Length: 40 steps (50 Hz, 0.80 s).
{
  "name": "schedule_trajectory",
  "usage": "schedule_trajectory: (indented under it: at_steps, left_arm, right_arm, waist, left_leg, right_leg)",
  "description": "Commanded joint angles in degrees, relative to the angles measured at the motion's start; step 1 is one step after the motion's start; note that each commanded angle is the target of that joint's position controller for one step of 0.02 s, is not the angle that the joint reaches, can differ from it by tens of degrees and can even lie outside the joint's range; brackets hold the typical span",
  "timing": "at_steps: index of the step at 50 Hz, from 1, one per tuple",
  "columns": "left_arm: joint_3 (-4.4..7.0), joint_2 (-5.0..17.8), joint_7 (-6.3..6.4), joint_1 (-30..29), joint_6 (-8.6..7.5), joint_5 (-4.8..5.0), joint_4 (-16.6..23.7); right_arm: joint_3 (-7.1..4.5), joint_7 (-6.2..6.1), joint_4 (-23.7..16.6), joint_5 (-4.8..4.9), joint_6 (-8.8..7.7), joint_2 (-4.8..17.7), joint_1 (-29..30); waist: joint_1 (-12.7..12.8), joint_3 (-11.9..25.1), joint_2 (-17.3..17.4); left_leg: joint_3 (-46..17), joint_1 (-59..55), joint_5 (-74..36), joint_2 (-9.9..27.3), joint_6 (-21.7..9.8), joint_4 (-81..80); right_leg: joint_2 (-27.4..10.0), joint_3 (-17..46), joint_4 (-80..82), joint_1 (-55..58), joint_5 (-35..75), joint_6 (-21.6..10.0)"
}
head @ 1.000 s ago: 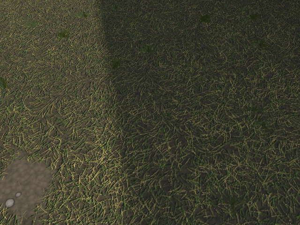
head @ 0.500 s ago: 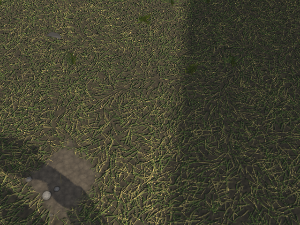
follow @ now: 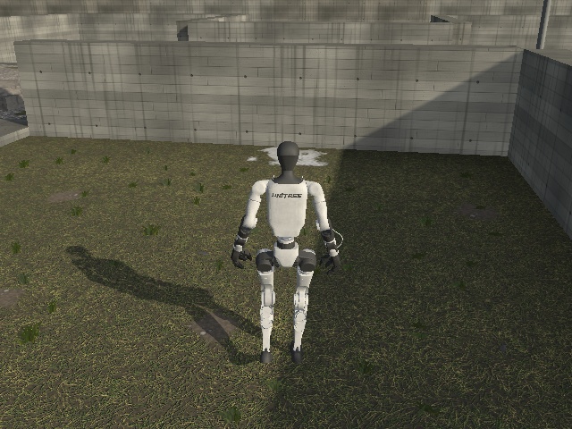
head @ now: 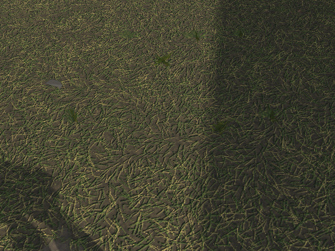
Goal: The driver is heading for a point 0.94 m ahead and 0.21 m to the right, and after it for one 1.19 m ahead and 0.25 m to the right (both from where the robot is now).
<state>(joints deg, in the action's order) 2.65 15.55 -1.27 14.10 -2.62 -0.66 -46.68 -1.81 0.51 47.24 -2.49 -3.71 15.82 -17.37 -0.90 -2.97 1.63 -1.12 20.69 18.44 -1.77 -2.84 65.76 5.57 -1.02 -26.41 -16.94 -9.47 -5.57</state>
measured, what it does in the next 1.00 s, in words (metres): walks ahead, turning right: left foot, then right foot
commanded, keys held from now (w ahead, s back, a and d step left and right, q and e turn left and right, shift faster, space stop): w+e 0.90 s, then w+q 0.10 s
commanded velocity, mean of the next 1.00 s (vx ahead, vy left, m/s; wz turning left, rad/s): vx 0.50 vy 0.00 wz -0.51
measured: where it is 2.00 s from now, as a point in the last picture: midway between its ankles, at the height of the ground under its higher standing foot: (245, 141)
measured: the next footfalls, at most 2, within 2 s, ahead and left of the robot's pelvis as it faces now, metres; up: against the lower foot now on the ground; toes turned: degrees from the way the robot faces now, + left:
left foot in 0.36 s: +0.39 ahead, +0.09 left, +0.00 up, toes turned -15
right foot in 0.90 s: +0.56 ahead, -0.21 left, +0.00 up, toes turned -35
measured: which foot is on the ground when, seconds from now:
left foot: up 0.00-0.34, down 0.36-0.92, up 0.94-1.00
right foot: down 0.00-0.38, up 0.40-0.88, down 0.90-1.00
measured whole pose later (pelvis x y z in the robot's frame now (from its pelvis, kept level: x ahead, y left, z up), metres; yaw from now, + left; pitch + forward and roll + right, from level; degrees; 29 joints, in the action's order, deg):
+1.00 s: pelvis +0.50 -0.11 -0.01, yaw -34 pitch +1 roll +0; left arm 2.5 15.0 -1.2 6.6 -0.9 -1.7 -42.0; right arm -1.8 0.0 48.6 -0.6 -2.6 14.3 -20.3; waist -3.0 -3.7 0.4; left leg 3.7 17.0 22.6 5.0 -0.3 68.5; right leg 4.7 -4.5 -33.2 -21.9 -12.3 -6.7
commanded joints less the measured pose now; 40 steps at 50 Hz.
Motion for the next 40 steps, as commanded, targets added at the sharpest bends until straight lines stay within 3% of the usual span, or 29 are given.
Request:
schedule_trajectory:
  at_steps: [1,4,8,13,15,17,18,19,20,21,22,23,25,28,34,37,40]
  left_arm:
    - [1.68,6.5,0.15,3.8,-1.26,0.54,1.0]
    - [2.31,8.0,0.43,6.2,-1.33,0.83,0.0]
    - [2.72,8.1,0.60,10.3,-0.95,0.95,-1.1]
    - [3.15,8.8,1.29,14.3,-0.42,0.06,-1.6]
    - [3.44,9.5,1.77,12.5,-0.28,-0.25,-0.8]
    - [3.72,10.6,1.70,9.3,-0.44,-0.23,0.2]
    - [3.50,9.8,1.18,8.8,-0.87,0.32,0.4]
    - [2.32,5.6,0.89,9.1,-1.46,0.90,2.3]
    - [1.79,2.8,0.97,15.5,-1.07,1.99,3.8]
    - [2.28,7.3,1.51,14.6,0.06,-0.09,1.7]
    - [2.48,7.5,0.93,10.4,0.37,-0.63,1.7]
    - [2.29,6.2,0.41,8.1,0.53,-0.63,2.0]
    - [2.24,5.4,-0.66,7.0,1.72,-1.53,2.2]
    - [1.95,4.3,-1.62,3.8,2.74,-1.41,3.9]
    - [0.69,2.6,-2.99,-7.6,2.62,-1.25,8.0]
    - [-0.16,1.7,-3.69,-13.6,2.29,-1.33,10.2]
    - [-0.26,2.3,-3.72,-16.4,2.28,-1.69,11.7]
  right_arm:
    - [-0.67,0.48,-4.1,-0.69,0.46,4.9,-1.6]
    - [-0.15,0.62,-6.0,-0.55,1.17,4.0,3.5]
    - [0.62,0.85,-9.3,-0.08,1.09,3.0,14.0]
    - [1.07,0.83,-12.0,0.82,0.30,3.3,21.2]
    - [0.76,0.62,-11.9,0.96,-0.16,4.5,19.4]
    - [-0.15,-0.16,-9.3,1.04,-0.82,6.5,10.8]
    - [-1.01,-0.94,-7.7,0.46,-1.61,8.7,3.9]
    - [-2.08,-2.06,-7.4,-0.82,-1.85,13.1,-5.5]
    - [-3.07,-2.15,-7.6,-0.99,-0.72,16.8,-3.6]
    - [-2.67,-1.86,-7.8,-0.07,0.01,11.9,-0.8]
    - [-1.49,-1.58,-8.4,0.42,-0.01,6.9,2.1]
    - [-0.97,-1.34,-8.0,0.33,-0.21,5.0,3.7]
    - [-0.76,-1.40,-6.7,0.61,-0.96,4.3,3.0]
    - [-1.22,-0.89,-5.0,1.53,-2.38,4.9,0.6]
    - [-1.70,-0.67,-2.4,1.44,-2.25,5.1,-2.2]
    - [-2.07,-0.87,-1.1,1.49,-2.06,6.3,-4.3]
    - [-2.41,-1.31,0.5,1.40,-1.28,7.5,-6.7]
  waist:
    - [-0.7,2.6,-4.8]
    - [0.0,1.4,-4.7]
    - [3.3,0.3,-5.1]
    - [6.0,1.3,-5.6]
    - [4.3,1.7,-6.2]
    - [0.0,4.6,-5.8]
    - [-3.5,8.8,-2.4]
    - [-6.6,17.8,4.5]
    - [-2.1,20.4,16.4]
    - [-0.9,13.6,7.5]
    - [-0.9,7.3,1.6]
    - [-0.2,4.1,0.6]
    - [0.9,2.4,4.5]
    - [1.4,2.8,4.3]
    - [-0.1,-0.1,3.2]
    - [-1.6,-1.4,3.2]
    - [-2.2,-1.9,3.1]
  left_leg:
    - [-1.8,10.5,-1.4,4.8,2.1,-2.3]
    - [-0.1,13.3,-4.6,5.5,4.4,-8.7]
    - [1.0,14.5,-14.5,4.9,5.9,-21.4]
    - [0.6,12.9,-16.2,2.4,5.2,-29.8]
    - [-0.5,7.8,-13.5,1.8,4.0,-33.7]
    - [0.0,-5.6,-9.9,-0.2,2.1,-38.1]
    - [-2.6,-16.6,-10.1,2.9,0.2,-41.0]
    - [-16.2,-29.4,2.5,17.1,-2.8,-42.6]
    - [-40.6,-36.9,7.9,28.1,-8.5,-49.6]
    - [-40.6,-30.5,13.0,26.7,-8.9,-49.6]
    - [-31.4,-23.8,9.6,23.5,-7.7,-50.5]
    - [-23.3,-19.0,1.0,20.6,-6.7,-52.0]
    - [-13.2,-15.0,-9.8,16.7,-5.0,-53.7]
    - [-6.8,-15.3,-20.1,16.6,-5.7,-55.0]
    - [4.4,-16.6,-25.8,14.7,-5.3,-56.9]
    - [8.0,-17.6,-27.3,15.2,-4.5,-56.7]
    - [10.4,-22.6,-34.2,16.7,-3.7,-53.6]
  right_leg:
    - [-14.5,20.5,13.8,8.6,12.9,-9.5]
    - [-12.9,18.3,15.9,6.6,13.0,-10.0]
    - [-10.5,17.3,15.4,7.7,14.4,-7.4]
    - [-11.7,20.4,10.0,13.6,22.0,-6.2]
    - [-12.5,22.5,7.4,13.7,22.8,-4.8]
    - [-11.0,22.8,0.2,10.6,27.4,-2.7]
    - [-7.4,20.0,-10.1,6.9,25.3,-1.3]
    - [-4.1,14.6,-25.6,0.4,9.2,-0.1]
    - [3.5,8.2,-37.3,-15.8,-23.8,1.1]
    - [-2.4,7.7,-42.8,-20.6,-20.1,0.8]
    - [-4.2,7.4,-42.5,-20.1,-14.5,1.0]
    - [-5.8,6.7,-40.7,-18.9,-11.4,1.6]
    - [-7.6,5.5,-39.0,-16.9,-9.5,2.7]
    - [-8.1,4.8,-38.7,-18.9,-6.0,3.4]
    - [-9.0,1.6,-26.5,-23.1,5.6,4.4]
    - [-8.7,-1.9,-16.9,-19.7,8.3,3.1]
    - [-7.4,-4.7,-11.5,-17.7,3.8,0.7]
